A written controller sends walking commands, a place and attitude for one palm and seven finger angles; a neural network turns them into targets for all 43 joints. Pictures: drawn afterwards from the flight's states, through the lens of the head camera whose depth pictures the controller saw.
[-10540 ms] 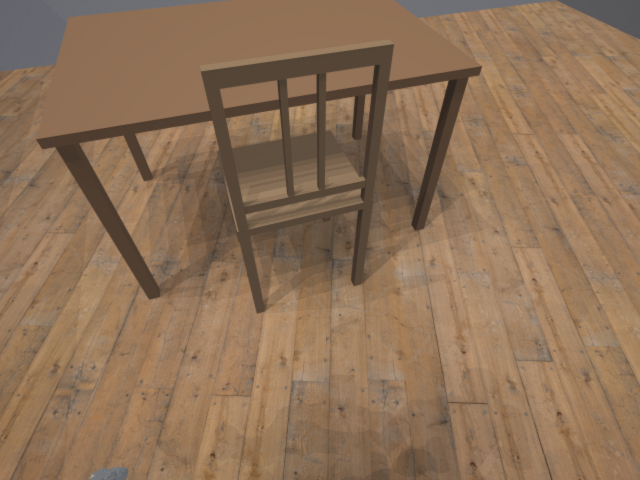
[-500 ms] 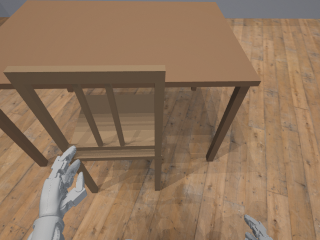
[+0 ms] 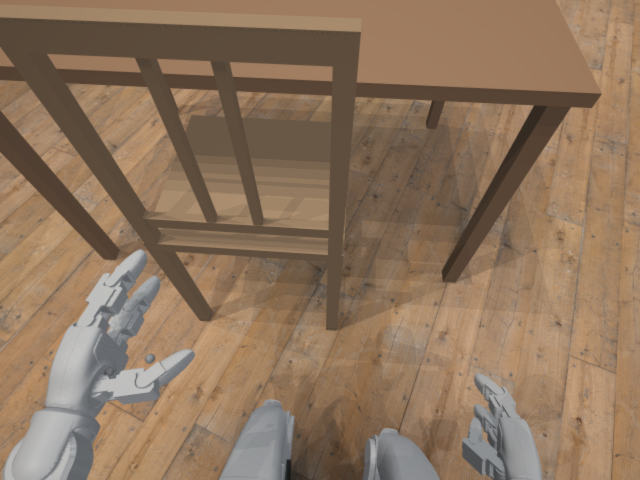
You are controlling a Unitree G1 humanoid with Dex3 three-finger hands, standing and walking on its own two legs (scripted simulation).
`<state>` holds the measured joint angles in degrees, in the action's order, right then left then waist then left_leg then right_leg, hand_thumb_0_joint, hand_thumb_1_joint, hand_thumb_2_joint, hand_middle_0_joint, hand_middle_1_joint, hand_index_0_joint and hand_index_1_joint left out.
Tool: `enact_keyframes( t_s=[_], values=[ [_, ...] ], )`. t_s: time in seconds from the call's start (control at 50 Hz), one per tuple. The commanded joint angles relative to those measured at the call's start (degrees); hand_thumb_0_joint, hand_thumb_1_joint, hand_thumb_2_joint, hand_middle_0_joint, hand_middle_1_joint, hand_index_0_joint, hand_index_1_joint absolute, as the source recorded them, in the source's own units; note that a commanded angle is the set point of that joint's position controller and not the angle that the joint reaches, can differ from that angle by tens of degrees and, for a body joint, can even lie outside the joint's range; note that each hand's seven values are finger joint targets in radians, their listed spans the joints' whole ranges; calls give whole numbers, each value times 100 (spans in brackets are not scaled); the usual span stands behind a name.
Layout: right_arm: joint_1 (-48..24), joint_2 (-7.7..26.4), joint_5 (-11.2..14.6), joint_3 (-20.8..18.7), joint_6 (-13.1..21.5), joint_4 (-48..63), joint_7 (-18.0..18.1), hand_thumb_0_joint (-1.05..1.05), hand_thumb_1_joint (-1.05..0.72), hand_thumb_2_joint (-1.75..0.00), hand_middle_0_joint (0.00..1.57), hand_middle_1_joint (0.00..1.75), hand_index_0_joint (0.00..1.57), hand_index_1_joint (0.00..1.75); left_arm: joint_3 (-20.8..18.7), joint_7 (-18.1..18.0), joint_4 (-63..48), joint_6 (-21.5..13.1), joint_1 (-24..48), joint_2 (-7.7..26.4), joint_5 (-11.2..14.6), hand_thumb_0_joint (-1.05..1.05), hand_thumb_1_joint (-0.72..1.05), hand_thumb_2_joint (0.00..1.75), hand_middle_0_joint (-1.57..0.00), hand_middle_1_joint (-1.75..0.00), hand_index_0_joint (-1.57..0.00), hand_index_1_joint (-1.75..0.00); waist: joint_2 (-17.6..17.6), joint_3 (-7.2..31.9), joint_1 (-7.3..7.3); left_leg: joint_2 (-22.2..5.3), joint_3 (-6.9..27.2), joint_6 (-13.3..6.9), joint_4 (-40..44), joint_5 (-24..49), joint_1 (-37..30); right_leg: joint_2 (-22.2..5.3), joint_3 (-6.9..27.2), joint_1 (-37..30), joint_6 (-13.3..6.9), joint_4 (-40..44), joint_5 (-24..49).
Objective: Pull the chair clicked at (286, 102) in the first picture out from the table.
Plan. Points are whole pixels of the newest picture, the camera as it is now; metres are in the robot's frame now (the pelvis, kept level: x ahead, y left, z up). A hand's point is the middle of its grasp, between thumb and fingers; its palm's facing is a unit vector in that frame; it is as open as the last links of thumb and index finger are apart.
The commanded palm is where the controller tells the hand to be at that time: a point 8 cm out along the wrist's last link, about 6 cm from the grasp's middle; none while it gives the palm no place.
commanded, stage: raise the hand toward the chair's back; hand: left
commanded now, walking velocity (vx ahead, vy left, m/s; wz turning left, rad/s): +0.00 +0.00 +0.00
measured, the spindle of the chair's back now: (186, 155) +0.54 +0.26 +0.04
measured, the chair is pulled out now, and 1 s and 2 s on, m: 0.00 0.00 0.00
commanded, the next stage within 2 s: aim the fingers beside a spindle in 1.36 s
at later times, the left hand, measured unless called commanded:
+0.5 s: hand (120, 336) +0.25 +0.24 +0.07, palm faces +0.05 -1.00 -0.05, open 16.1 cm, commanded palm +0.22 +0.29 +0.07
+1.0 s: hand (118, 312) +0.27 +0.24 +0.08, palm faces +0.03 -1.00 -0.05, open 16.9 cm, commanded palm +0.24 +0.29 +0.08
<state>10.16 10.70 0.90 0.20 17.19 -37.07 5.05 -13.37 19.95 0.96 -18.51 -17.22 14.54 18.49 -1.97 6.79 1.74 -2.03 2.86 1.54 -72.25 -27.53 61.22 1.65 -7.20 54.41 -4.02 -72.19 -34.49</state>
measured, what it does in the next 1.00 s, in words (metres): stands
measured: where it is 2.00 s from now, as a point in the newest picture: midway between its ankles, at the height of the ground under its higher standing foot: outside the picture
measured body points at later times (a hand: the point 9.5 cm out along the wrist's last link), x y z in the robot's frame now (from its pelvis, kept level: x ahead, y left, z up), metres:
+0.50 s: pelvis +0.01 +0.04 +0.02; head +0.10 +0.06 +0.46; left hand +0.24 +0.29 +0.07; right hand +0.21 -0.20 -0.05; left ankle +0.07 +0.13 -0.62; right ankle +0.01 -0.08 -0.62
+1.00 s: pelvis +0.02 +0.03 +0.03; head +0.09 +0.05 +0.47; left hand +0.26 +0.29 +0.08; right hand +0.19 -0.21 -0.05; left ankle +0.07 +0.13 -0.62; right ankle +0.01 -0.08 -0.62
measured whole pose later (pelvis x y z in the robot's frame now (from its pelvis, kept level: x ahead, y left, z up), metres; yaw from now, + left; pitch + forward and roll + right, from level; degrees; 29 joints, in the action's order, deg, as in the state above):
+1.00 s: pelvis +0.02 +0.03 +0.03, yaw -1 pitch +16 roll -3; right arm 13.0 14.2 -0.1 0.8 14.8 -33.9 3.6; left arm -13.1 13.7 0.0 -18.5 -16.2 15.6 16.7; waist -1.9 7.6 -0.3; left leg -1.5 1.0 -1.4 -66.6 -27.2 55.3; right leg 1.3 -5.2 47.8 -1.2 -64.0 -32.0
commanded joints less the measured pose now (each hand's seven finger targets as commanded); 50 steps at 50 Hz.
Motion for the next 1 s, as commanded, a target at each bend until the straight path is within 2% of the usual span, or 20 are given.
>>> enact_keyframes(
  t_s=[0.0,0.02,0.04,0.1,0.14,0.18,0.28,0.3,0.34,0.4,0.48,0.56,0.62,0.68,0.76,0.8,0.84,0.9,0.94,0.98],
  values=[
    [-200,827,20,-424,330,914,31,0,-90,-90,20,30,20,30,-799,-426,-1175,-257,-293,819,135,0,1,52,-11,-16,-11,-16,417,1703,58,189,78,-223,778,1027,-1090,-313,1392,-1368,609,1782,1760],
    [-192,838,14,-418,326,901,14,0,-90,-90,20,30,20,30,-679,-464,-1130,-338,-265,719,107,0,-1,51,-11,-16,-11,-16,518,1536,-8,177,82,-220,826,975,-1074,-271,1292,-1226,595,1759,1672],
    [-209,850,11,-432,329,893,17,0,-90,-90,20,30,20,30,-722,-518,-1120,-433,-264,770,56,0,-3,50,-11,-15,-11,-15,487,1492,25,182,79,-235,875,1040,-1147,-215,1180,-1146,551,1718,1668],
    [-137,923,-12,-425,354,911,-26,0,-90,-90,20,30,20,30,-403,-540,-1048,-669,-323,565,20,0,-10,47,-10,-14,-10,-14,394,1293,-81,186,57,-246,979,893,-1223,-132,1010,-827,477,1673,1352],
    [-126,973,-9,-431,361,918,-25,0,-90,-90,20,30,20,30,-378,-575,-1042,-752,-314,642,-33,0,-15,45,-10,-14,-10,-14,276,1268,-80,183,47,-273,1042,875,-1314,-41,870,-656,396,1623,1106],
    [-82,1018,-15,-430,381,980,-39,0,-90,-90,20,30,20,30,-257,-607,-1298,-832,-296,607,-46,0,-20,43,-9,-13,-9,-13,17,1405,-79,172,58,-285,1172,853,-1588,9,689,-530,332,1564,996],
    [-47,1064,-48,-419,332,1041,-53,0,-90,-90,20,30,20,30,-253,-839,-1620,-882,-271,659,-134,0,-31,38,-8,-11,-8,-11,-174,1581,-81,139,159,-264,1375,900,-1955,83,420,-444,284,1418,1111],
    [-40,1074,-57,-403,318,1073,-61,0,-90,-90,20,30,20,30,-201,-867,-1702,-882,-258,639,-151,0,-34,37,-8,-11,-8,-11,-363,1594,-79,133,195,-251,1418,907,-2045,91,388,-392,272,1385,1125],
    [-6,1083,-62,-395,257,1065,-67,0,-90,-90,20,30,20,30,-260,-931,-1659,-826,-284,714,-216,0,-38,35,-7,-10,-7,-10,-342,1561,-90,106,265,-239,1495,891,-2090,124,339,-389,261,1377,1132],
    [-3,1094,-61,-358,188,1130,-80,0,-90,-90,20,30,20,30,-80,-910,-1685,-712,-206,597,-235,0,-45,32,-6,-9,-6,-9,-402,1512,-170,94,299,-219,1551,804,-2201,114,304,-345,271,1418,1132],
    [32,1098,-67,-316,130,1173,-79,0,-90,-90,20,30,20,30,-113,-856,-1714,-556,-104,647,-243,0,-50,30,-6,-8,-6,-8,-438,1551,-158,67,384,-173,1636,1011,-2407,137,255,-385,259,1431,1260],
    [37,1100,-67,-268,82,1194,-78,0,-90,-90,20,30,20,30,-158,-773,-1514,-437,51,666,-206,0,-50,30,-6,-8,-6,-8,-340,1381,-192,88,366,-176,1633,1001,-2298,146,248,-424,262,1490,1277],
    [53,1114,-69,-247,84,1188,-81,0,-90,-90,20,30,20,30,-194,-693,-1469,-416,245,703,-161,0,-50,30,-6,-8,-6,-8,-242,1436,-201,104,348,-177,1600,1006,-2276,151,269,-491,266,1517,1304],
    [82,1121,-69,-243,97,1188,-92,0,-90,-90,20,30,20,30,-255,-655,-1588,-432,273,774,-153,0,-50,30,-6,-8,-6,-8,-458,1627,-138,100,347,-140,1619,1320,-2501,145,267,-584,246,1495,1459],
    [91,1134,-62,-239,79,1160,-104,0,-90,-90,20,30,20,30,-313,-641,-1405,-357,312,813,-150,0,-50,30,-6,-8,-6,-8,-279,1552,-170,112,306,-159,1607,1374,-2403,153,270,-667,265,1554,1542],
    [82,1151,-54,-250,94,1151,-101,0,-90,-90,20,30,20,30,-375,-638,-1460,-370,413,876,-126,0,-50,30,-6,-8,-6,-8,-377,1577,-146,122,276,-154,1625,1368,-2433,147,297,-727,258,1579,1554],
    [78,1166,-38,-251,81,1117,-87,0,-90,-90,20,30,20,30,-459,-645,-1225,-324,409,941,-137,0,-50,30,-6,-8,-6,-8,-195,1470,-173,131,237,-184,1614,1205,-2272,159,325,-739,276,1656,1466],
    [90,1163,-36,-251,104,1137,-99,0,-90,-90,20,30,20,30,-359,-646,-1282,-347,389,846,-110,0,-50,30,-6,-8,-6,-8,-301,1514,-160,146,196,-182,1635,1282,-2337,138,333,-823,271,1670,1556],
    [74,1167,-42,-266,107,1119,-101,0,-90,-90,20,30,20,30,-469,-669,-1138,-352,297,909,-95,0,-50,30,-6,-8,-6,-8,-75,1507,-140,166,148,-208,1589,1255,-2192,151,389,-927,284,1719,1570],
    [68,1147,-45,-259,119,1125,-113,0,-90,-90,20,30,20,30,-405,-662,-1166,-401,375,835,-70,0,-50,30,-6,-8,-6,-8,-120,1474,-145,190,85,-217,1540,1250,-2083,117,452,-1001,287,1730,1625]
  ],
)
